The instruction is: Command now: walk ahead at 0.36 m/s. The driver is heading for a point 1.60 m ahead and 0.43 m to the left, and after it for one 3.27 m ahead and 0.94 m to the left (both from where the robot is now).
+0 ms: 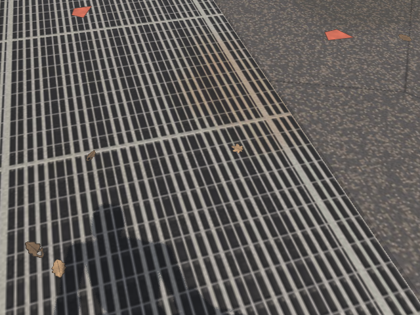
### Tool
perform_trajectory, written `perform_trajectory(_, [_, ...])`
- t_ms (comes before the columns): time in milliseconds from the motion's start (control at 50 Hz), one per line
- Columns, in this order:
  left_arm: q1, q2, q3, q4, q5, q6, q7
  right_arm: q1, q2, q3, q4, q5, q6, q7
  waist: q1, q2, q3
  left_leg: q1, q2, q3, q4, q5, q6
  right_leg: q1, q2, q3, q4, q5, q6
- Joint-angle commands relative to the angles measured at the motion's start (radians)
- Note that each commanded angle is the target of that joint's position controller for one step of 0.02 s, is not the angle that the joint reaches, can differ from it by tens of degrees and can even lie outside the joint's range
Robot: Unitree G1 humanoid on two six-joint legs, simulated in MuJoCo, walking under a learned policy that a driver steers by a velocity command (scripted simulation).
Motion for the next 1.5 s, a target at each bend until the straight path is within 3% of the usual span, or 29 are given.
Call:
perform_trajectory(20, [-0.114,0.087,0.018,-0.107,-0.013,-0.055,-0.011,0.084,-0.116,-0.008,-0.018,-0.009,-0.021,0.007,-0.034,0.126,0.082,0.313,0.331,-0.528,-0.384,-0.104,0.166,-0.540,-0.074,0.029,0.262,0.112,-0.047])
perform_trajectory(120, [-0.195,0.057,0.026,-0.125,0.017,-0.040,-0.028,0.148,-0.096,0.015,-0.004,-0.014,0.002,-0.010,-0.037,0.113,0.071,0.276,0.240,-0.251,-0.422,0.295,0.131,-0.499,-0.117,-0.059,0.069,0.300,0.002])
perform_trajectory(200, [-0.353,0.023,0.005,-0.183,0.014,-0.038,-0.035,0.161,-0.139,0.011,-0.011,-0.018,0.014,-0.031,-0.063,0.109,0.105,0.194,0.221,-0.169,-0.459,0.325,0.128,-0.448,-0.092,-0.091,-0.195,0.444,0.036])
perform_trajectory(320, [-0.475,0.055,0.001,-0.234,0.006,-0.046,-0.062,0.218,-0.141,0.002,0.012,0.003,0.021,-0.036,-0.059,0.110,0.147,0.249,0.277,-0.140,-0.440,0.381,0.116,-0.372,-0.065,-0.081,-0.366,0.502,-0.007])
perform_trajectory(360, [-0.423,0.093,0.016,-0.232,0.008,-0.053,-0.064,0.195,-0.162,-0.008,0.003,0.003,0.028,-0.037,-0.005,0.121,0.102,0.291,0.291,-0.149,-0.350,0.584,0.099,-0.273,-0.036,-0.084,-0.392,0.443,-0.032])
perform_trajectory(400, [-0.165,0.165,0.056,-0.163,0.006,-0.053,-0.051,0.159,-0.164,-0.008,-0.017,-0.007,0.040,-0.034,0.131,0.136,-0.067,0.229,0.228,-0.113,-0.056,0.840,0.059,0.081,0.012,-0.115,-0.397,0.409,-0.075])
perform_trajectory(420, [0.034,0.230,0.075,-0.124,0.019,-0.051,-0.038,0.156,-0.127,0.008,-0.046,-0.023,0.042,-0.032,0.199,0.066,-0.224,0.009,0.170,-0.091,0.243,0.593,0.027,0.414,-0.154,0.062,-0.361,0.347,-0.130])
perform_trajectory(440, [0.100,0.298,0.085,-0.094,0.032,-0.046,-0.045,0.313,0.043,0.051,-0.051,-0.010,0.027,-0.024,0.109,-0.236,-0.412,-0.335,-0.017,-0.071,0.610,-0.149,-0.032,0.722,-0.420,0.547,-0.499,0.080,-0.278])
perform_trajectory(460, [0.077,0.189,0.056,-0.100,0.031,-0.049,-0.047,0.253,-0.069,0.025,-0.040,0.020,0.008,-0.023,0.140,-0.176,-0.362,-0.420,0.011,-0.195,0.749,-0.245,-0.020,0.630,-0.411,0.665,-0.634,-0.047,-0.253])
perform_trajectory(480, [-0.029,0.143,0.039,-0.111,0.027,-0.056,-0.045,0.149,-0.137,0.002,-0.082,0.044,0.000,-0.026,0.117,-0.134,-0.180,-0.489,0.060,-0.174,0.782,-0.163,-0.005,0.476,-0.385,0.500,-0.656,-0.022,-0.198])
perform_trajectory(520, [-0.164,0.085,0.023,-0.121,0.035,-0.068,-0.049,0.086,-0.117,-0.007,-0.094,0.023,0.004,-0.041,0.054,-0.038,-0.047,-0.409,0.144,-0.150,0.704,-0.005,-0.002,0.203,-0.315,0.249,-0.708,0.209,-0.154])
perform_trajectory(580, [-0.196,0.053,0.018,-0.094,0.047,-0.080,-0.051,0.132,-0.052,-0.013,-0.093,0.024,0.045,-0.037,-0.008,-0.063,-0.012,-0.308,0.185,-0.151,0.637,0.045,-0.001,0.062,-0.261,0.058,-0.777,0.317,-0.145])
perform_trajectory(640, [-0.178,0.096,0.030,-0.073,0.050,-0.084,-0.035,0.050,-0.058,-0.021,-0.146,0.015,0.071,-0.039,-0.014,-0.031,0.044,-0.409,0.198,-0.160,0.565,0.134,-0.017,0.040,-0.274,-0.028,-0.821,0.363,-0.166])
perform_trajectory(860, [-0.017,0.177,0.051,-0.038,0.027,-0.030,-0.005,-0.282,-0.043,0.003,-0.314,0.007,0.053,0.035,0.087,0.017,0.114,-0.511,0.145,-0.009,0.110,0.295,0.001,0.317,-0.300,-0.264,-0.745,0.590,-0.129])
perform_trajectory(940, [-0.062,0.228,0.065,-0.063,0.015,0.003,0.002,-0.122,-0.127,-0.040,-0.322,0.013,0.061,0.045,-0.038,-0.053,-0.024,-0.219,0.009,0.098,0.086,0.114,0.079,0.354,-0.296,-0.322,-0.405,1.178,-0.082])
perform_trajectory(960, [-0.079,0.222,0.061,-0.073,0.013,0.008,0.004,0.044,-0.186,-0.075,-0.281,0.017,0.061,0.034,-0.127,-0.034,-0.111,0.025,-0.036,0.092,0.016,0.172,0.118,0.259,-0.257,-0.343,-0.183,1.146,-0.046])
perform_trajectory(980, [-0.058,0.176,0.043,-0.098,0.038,-0.002,0.004,0.185,-0.289,-0.112,-0.250,0.017,0.073,0.008,-0.162,0.109,-0.204,0.327,0.115,-0.167,-0.014,0.157,0.182,-0.011,-0.204,-0.345,0.144,0.751,0.005])
perform_trajectory(1000, [-0.007,0.044,0.005,-0.157,0.047,-0.039,-0.010,0.119,-0.361,-0.116,-0.282,0.016,0.065,0.007,-0.040,0.316,-0.298,0.598,0.348,-0.786,-0.186,-0.029,0.383,-0.432,0.036,-0.194,0.490,-0.077,0.064])
perform_trajectory(1020, [-0.118,0.135,0.019,-0.177,0.009,-0.086,-0.026,0.148,-0.273,-0.087,-0.295,0.001,0.052,0.014,-0.111,0.175,-0.349,0.621,0.372,-0.862,-0.290,-0.046,0.363,-0.535,0.005,0.017,0.543,-0.083,0.032])
perform_trajectory(1040, [-0.186,0.151,0.024,-0.202,-0.021,-0.105,-0.034,0.123,-0.216,-0.072,-0.290,-0.007,0.039,0.014,-0.105,0.137,-0.224,0.535,0.342,-0.701,-0.281,0.030,0.317,-0.594,-0.040,0.013,0.506,-0.004,0.002])
perform_trajectory(1060, [-0.183,0.139,0.021,-0.193,-0.007,-0.112,-0.027,0.054,-0.182,-0.062,-0.299,-0.002,0.028,0.015,-0.051,0.038,-0.130,0.373,0.292,-0.563,-0.276,0.150,0.278,-0.551,-0.090,0.012,0.402,0.076,-0.007])
perform_trajectory(1100, [-0.155,0.157,0.037,-0.174,0.028,-0.090,-0.021,-0.049,-0.128,-0.043,-0.334,-0.012,0.024,0.008,0.017,0.045,-0.076,0.166,0.227,-0.426,-0.305,0.301,0.242,-0.410,-0.140,0.017,0.266,0.150,0.006])
perform_trajectory(1180, [-0.208,0.115,0.031,-0.207,0.052,-0.053,-0.017,-0.011,-0.181,-0.055,-0.333,-0.003,0.019,-0.017,0.026,0.042,-0.028,0.034,0.185,-0.330,-0.351,0.430,0.245,-0.385,-0.120,-0.017,0.061,0.269,0.073])
perform_trajectory(1260, [-0.357,0.082,0.014,-0.253,0.045,-0.058,-0.026,0.042,-0.190,-0.058,-0.323,0.003,0.031,-0.034,-0.031,0.097,0.004,-0.020,0.114,-0.266,-0.336,0.316,0.178,-0.324,-0.055,-0.033,-0.261,0.532,0.088])
perform_trajectory(1360, [-0.427,0.107,0.013,-0.282,0.032,-0.077,-0.052,0.123,-0.164,-0.048,-0.279,0.004,0.034,-0.035,-0.071,0.128,0.012,0.091,0.175,-0.322,-0.274,0.248,0.151,-0.290,-0.040,-0.024,-0.404,0.593,0.049])
perform_trajectory(1420, [-0.384,0.140,0.023,-0.280,0.032,-0.089,-0.059,0.127,-0.176,-0.051,-0.270,-0.003,0.044,-0.040,-0.039,0.160,0.014,0.190,0.222,-0.371,-0.197,0.373,0.134,-0.263,-0.032,-0.037,-0.433,0.452,0.000])
perform_trajectory(1460, [-0.190,0.192,0.050,-0.230,0.044,-0.097,-0.052,0.100,-0.149,-0.038,-0.284,-0.009,0.050,-0.038,0.061,0.145,-0.110,0.164,0.144,-0.315,0.032,0.593,0.092,0.019,-0.037,-0.048,-0.451,0.465,-0.065])
perform_trajectory(1480, [-0.029,0.248,0.062,-0.213,0.054,-0.096,-0.049,0.128,-0.111,-0.019,-0.304,-0.026,0.048,-0.037,0.109,0.029,-0.266,-0.007,0.067,-0.253,0.319,0.385,0.052,0.311,-0.202,0.143,-0.407,0.477,-0.141])
perform_trajectory(1500, [0.067,0.304,0.083,-0.159,0.045,-0.081,-0.059,0.290,-0.035,0.001,-0.298,0.008,0.033,-0.031,0.053,-0.305,-0.368,-0.383,-0.082,-0.177,0.652,-0.211,-0.025,0.619,-0.400,0.615,-0.532,0.229,-0.306])
Keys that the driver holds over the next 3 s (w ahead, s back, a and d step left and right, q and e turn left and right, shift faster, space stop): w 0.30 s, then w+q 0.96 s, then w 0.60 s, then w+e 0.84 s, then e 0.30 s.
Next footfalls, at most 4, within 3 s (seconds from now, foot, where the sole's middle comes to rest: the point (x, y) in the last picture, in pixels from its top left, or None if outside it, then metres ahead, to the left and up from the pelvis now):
0.42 right None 0.38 -0.15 -0.77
0.96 left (163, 285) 0.63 0.15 -0.77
1.46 right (180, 198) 0.98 0.11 -0.77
1.98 left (89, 177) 1.08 0.47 -0.77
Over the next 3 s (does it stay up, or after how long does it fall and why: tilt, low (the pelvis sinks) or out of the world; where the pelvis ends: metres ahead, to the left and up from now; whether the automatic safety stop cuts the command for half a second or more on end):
stays up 1.50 0.47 -0.01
